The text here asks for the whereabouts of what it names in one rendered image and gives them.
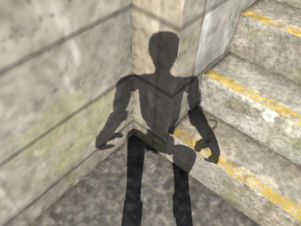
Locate stairs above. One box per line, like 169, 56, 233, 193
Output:
165, 0, 301, 226

